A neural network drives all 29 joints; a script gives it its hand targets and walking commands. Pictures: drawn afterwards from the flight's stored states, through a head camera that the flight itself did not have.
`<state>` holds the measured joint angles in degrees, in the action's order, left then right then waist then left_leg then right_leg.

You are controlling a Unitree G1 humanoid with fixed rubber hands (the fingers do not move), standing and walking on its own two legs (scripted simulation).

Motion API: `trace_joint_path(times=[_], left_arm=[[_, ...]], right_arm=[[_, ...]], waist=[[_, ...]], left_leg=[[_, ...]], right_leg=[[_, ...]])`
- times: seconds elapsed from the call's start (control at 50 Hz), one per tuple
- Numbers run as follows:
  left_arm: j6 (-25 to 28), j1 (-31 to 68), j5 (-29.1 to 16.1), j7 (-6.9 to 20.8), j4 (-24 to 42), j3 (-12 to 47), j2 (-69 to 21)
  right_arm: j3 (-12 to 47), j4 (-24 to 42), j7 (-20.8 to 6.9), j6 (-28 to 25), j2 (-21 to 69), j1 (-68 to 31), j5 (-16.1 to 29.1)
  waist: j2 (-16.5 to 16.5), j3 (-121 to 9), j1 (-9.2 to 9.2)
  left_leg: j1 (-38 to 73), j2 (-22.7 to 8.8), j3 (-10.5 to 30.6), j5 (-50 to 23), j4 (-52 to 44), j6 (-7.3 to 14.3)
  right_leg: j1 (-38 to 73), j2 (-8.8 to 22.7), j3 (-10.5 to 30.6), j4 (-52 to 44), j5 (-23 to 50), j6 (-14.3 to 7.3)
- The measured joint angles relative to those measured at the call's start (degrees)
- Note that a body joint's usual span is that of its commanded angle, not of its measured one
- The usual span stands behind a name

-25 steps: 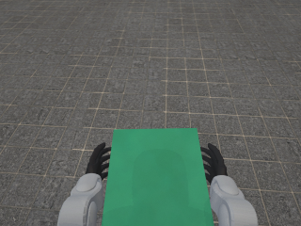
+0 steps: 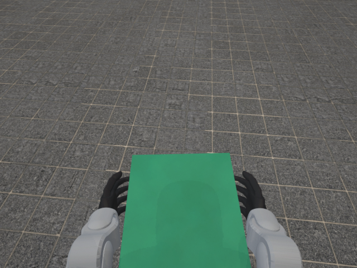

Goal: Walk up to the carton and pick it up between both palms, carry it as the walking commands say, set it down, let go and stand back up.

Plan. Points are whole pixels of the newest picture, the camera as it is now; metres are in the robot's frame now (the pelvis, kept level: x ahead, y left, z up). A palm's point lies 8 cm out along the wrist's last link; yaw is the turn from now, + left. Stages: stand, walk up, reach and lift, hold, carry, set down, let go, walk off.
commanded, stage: carry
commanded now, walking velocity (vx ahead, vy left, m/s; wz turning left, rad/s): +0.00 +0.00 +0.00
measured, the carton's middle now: (182, 223) +0.25 -0.01 -0.03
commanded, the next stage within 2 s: none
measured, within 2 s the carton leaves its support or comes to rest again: neither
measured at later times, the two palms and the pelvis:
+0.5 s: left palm (112, 106) +0.58 +0.19 +0.02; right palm (206, 107) +0.57 -0.10 +0.02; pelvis +0.32 +0.06 -0.01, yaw +0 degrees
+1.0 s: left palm (108, 52) +0.92 +0.26 +0.01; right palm (179, 53) +0.90 -0.03 +0.01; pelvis +0.65 +0.12 -0.01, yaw +0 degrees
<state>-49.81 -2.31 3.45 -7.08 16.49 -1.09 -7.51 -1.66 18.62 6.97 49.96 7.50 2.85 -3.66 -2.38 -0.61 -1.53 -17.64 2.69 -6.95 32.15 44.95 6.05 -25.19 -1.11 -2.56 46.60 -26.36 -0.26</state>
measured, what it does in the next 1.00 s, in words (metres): walks ahead: left foot, then right foot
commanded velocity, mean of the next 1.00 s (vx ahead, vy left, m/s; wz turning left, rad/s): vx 0.00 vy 0.00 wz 0.00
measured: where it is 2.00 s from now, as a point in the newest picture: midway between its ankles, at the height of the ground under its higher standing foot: (145, 128)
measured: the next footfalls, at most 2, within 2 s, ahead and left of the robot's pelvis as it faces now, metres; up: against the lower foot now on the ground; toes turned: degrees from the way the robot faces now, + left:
left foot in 0.24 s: +0.23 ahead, +0.09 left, +0.00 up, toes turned +5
right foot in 0.50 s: +0.37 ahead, -0.05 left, +0.00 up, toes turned -4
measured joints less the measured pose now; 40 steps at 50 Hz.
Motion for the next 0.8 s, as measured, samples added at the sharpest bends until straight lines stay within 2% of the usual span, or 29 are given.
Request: trace_joint_path(times=[0.04,0.06,0.1,0.14,0.18,0.2,0.22,0.24,0.26,0.28,0.32,0.38,0.42,0.48,0.5,0.54,0.58,0.62,0.64,0.68,0.7,0.72,0.74,0.76,0.8], left_arm=[[0.4,0.0,0.3,0.2,-1.4,1.0,0.0],[-0.2,0.2,0.3,0.3,-1.3,1.2,0.0],[-1.4,-0.1,0.3,0.4,0.6,1.4,0.0],[-0.2,-0.3,1.6,0.9,-1.2,1.2,0.0],[0.4,-0.6,2.7,0.9,-2.1,0.8,0.0],[0.3,-0.7,2.8,0.7,-1.8,0.6,-0.1],[-0.1,-1.0,2.6,0.4,-0.8,0.4,-0.1],[-0.3,-1.2,2.5,0.2,0.0,0.0,-0.1],[-0.4,-1.3,2.3,0.1,0.2,-0.8,0.0],[-1.0,-1.4,1.8,-0.1,0.6,-1.5,0.1],[-1.3,-1.0,1.8,-0.1,-1.6,-2.1,0.1],[-1.5,0.6,1.7,0.2,-5.8,-2.3,0.1],[-0.8,1.7,1.9,0.5,-7.9,-2.0,0.2],[1.6,3.1,2.6,1.3,-9.8,-1.5,0.3],[2.7,3.6,2.9,1.5,-10.8,-1.2,0.2],[4.8,4.9,4.1,2.1,-14.2,-0.3,0.3],[5.4,6.5,5.3,2.7,-16.0,-0.4,0.2],[6.1,6.2,5.7,2.8,-15.3,-0.5,0.2],[6.5,5.5,5.9,2.7,-14.2,-0.6,0.2],[7.0,3.6,5.7,2.3,-10.9,-0.8,0.2],[7.0,3.0,5.6,2.0,-9.5,-0.8,0.2],[7.0,2.5,5.4,1.7,-8.5,-0.9,0.2],[7.0,2.1,5.3,1.5,-8.2,-1.3,0.4],[6.7,1.8,5.0,1.4,-8.4,-1.7,0.7],[6.3,1.9,4.4,1.2,-10.1,-1.8,1.4]], right_arm=[[-0.9,0.9,0.1,0.6,0.1,1.0,0.1],[-1.0,1.5,0.3,1.2,0.2,1.4,0.3],[-0.7,3.4,0.9,2.2,0.2,2.1,0.9],[-0.8,0.9,0.4,1.5,0.1,0.8,0.3],[-0.9,-1.8,-0.3,1.2,-0.1,-0.9,0.1],[-0.8,-2.6,-0.7,1.2,-0.2,-1.6,0.2],[-0.7,-2.6,-0.8,1.4,-0.1,-2.1,0.4],[-0.3,-2.8,-1.1,1.4,-0.2,-2.7,0.2],[0.4,-4.1,-1.2,1.0,-0.2,-3.3,-0.1],[1.0,-5.0,-1.2,0.9,-0.2,-3.7,-0.3],[1.1,-7.7,-1.7,0.3,-0.2,-3.8,-1.4],[0.6,-10.1,-1.8,-0.4,-0.2,-2.6,-2.6],[-0.1,-10.6,-1.8,-1.1,-0.1,-2.4,-3.0],[-0.9,-10.4,-1.7,-2.4,-0.2,-2.9,-3.3],[-1.4,-10.4,-1.7,-3.0,-0.3,-3.0,-3.3],[-2.5,-11.6,-1.8,-4.2,-0.7,-3.0,-3.1],[-3.0,-12.8,-1.7,-5.3,-0.8,-3.4,-3.1],[-2.9,-13.2,-1.7,-6.3,-1.0,-4.0,-2.5],[-2.7,-13.1,-1.8,-6.6,-0.9,-4.4,-2.3],[-2.7,-12.3,-2.6,-7.1,-0.1,-5.1,-2.2],[-2.3,-12.1,-3.0,-7.4,-0.1,-5.4,-2.4],[-2.0,-12.0,-3.5,-7.6,-0.2,-5.7,-2.7],[-1.4,-13.0,-3.8,-8.0,-0.2,-6.1,-3.2],[-0.8,-14.4,-3.9,-8.2,-0.2,-6.6,-3.7],[-0.4,-17.0,-4.1,-8.4,-0.2,-6.9,-4.8]], waist=[[-2.7,-1.7,-1.26],[-2.1,-2.6,-1.2],[1.1,-4.0,-0.78],[3.6,-5.6,-0.11],[5.0,-6.2,1.31],[5.4,-5.9,1.99],[5.6,-5.3,2.46],[5.5,-4.5,2.75],[6.3,-3.9,3.05],[6.6,-3.5,3.36],[5.4,-3.5,3.57],[3.7,-3.4,2.98],[2.4,-2.6,2.11],[0.3,-1.0,0.76],[-1.1,-0.9,0.06],[-3.4,-2.0,-1.04],[-1.1,-2.8,-0.63],[1.5,-3.2,0.36],[2.5,-3.4,1.14],[4.1,-3.1,2.65],[4.5,-2.7,3.15],[4.8,-2.1,3.46],[5.8,-1.5,3.94],[6.4,-1.1,4.44],[4.8,-0.9,4.72]], left_leg=[[-0.2,-1.3,1.5,-0.7,3.2,-1.0],[-1.8,-1.1,1.7,-3.7,7.8,-2.4],[-6.0,0.3,2.5,1.5,18.7,-4.3],[-10.5,0.9,3.4,6.8,24.0,-4.7],[-14.4,0.2,3.5,7.5,21.1,-5.0],[-15.5,-0.2,3.4,5.0,16.6,-5.1],[-15.7,-0.5,3.1,-0.2,9.9,-5.0],[-14.6,-0.6,2.7,-11.7,4.0,-4.4],[-13.2,-0.2,1.7,-13.3,4.7,-2.9],[-11.7,0.1,0.9,-8.4,6.1,-1.4],[-8.8,-0.1,0.4,-2.6,7.7,0.1],[-3.7,0.3,0.0,0.1,4.9,0.7],[-0.3,0.7,-0.1,0.9,2.0,0.8],[4.6,0.8,-0.3,2.7,-1.1,0.9],[5.5,0.4,0.3,3.7,-0.4,0.7],[3.7,-1.2,1.8,2.0,6.0,-0.8],[-1.3,-0.1,3.4,2.0,18.5,-3.7],[-6.5,0.7,5.5,7.2,26.4,-4.4],[-9.0,0.5,6.5,9.2,27.0,-4.6],[-12.8,-1.0,7.4,8.9,20.5,-4.9],[-13.7,-1.8,7.6,5.5,14.0,-5.0],[-13.4,-2.3,7.5,-2.6,6.5,-5.0],[-12.0,-2.0,6.2,-7.9,5.8,-4.5],[-10.3,-1.6,5.0,-5.6,6.3,-3.9],[-7.0,-2.1,4.2,-1.0,7.4,-2.5]], right_leg=[[2.9,-0.8,-2.0,-2.4,-0.5,-1.4],[4.0,-0.4,-2.2,-2.9,-1.6,-2.0],[6.6,1.3,-2.2,-3.4,-4.7,-2.0],[9.6,2.3,-2.7,-4.8,-6.5,-1.4],[12.9,2.4,-2.6,-6.4,-8.1,-0.9],[14.6,2.3,-2.5,-6.7,-9.1,-0.8],[16.0,2.3,-2.6,-5.7,-10.1,-0.7],[16.6,2.4,-2.4,-2.4,-10.7,-0.7],[15.7,3.3,-1.5,3.5,-10.1,-0.4],[13.9,3.2,0.5,10.2,-9.1,0.1],[10.3,1.2,3.4,19.6,-7.8,0.4],[4.3,0.1,4.0,23.0,-7.8,0.0],[0.4,0.5,2.4,18.9,-7.0,-0.1],[-2.3,0.6,-1.2,3.1,0.4,-1.0],[-2.0,0.2,-2.4,0.5,3.7,-1.5],[0.2,-0.3,-4.5,0.0,1.4,-1.9],[2.1,1.2,-5.1,0.4,-2.1,-2.4],[4.5,2.2,-5.3,-0.3,-4.4,-1.7],[5.6,2.3,-5.2,-1.0,-5.1,-1.2],[7.8,2.4,-4.6,-2.0,-6.7,-0.3],[9.1,2.5,-4.5,-2.0,-7.6,0.0],[10.3,2.8,-4.4,-0.7,-8.5,0.2],[10.4,3.8,-3.4,2.9,-8.5,0.5],[9.4,4.2,-1.7,8.2,-6.9,1.1],[6.9,2.1,1.1,18.0,-7.8,1.5]])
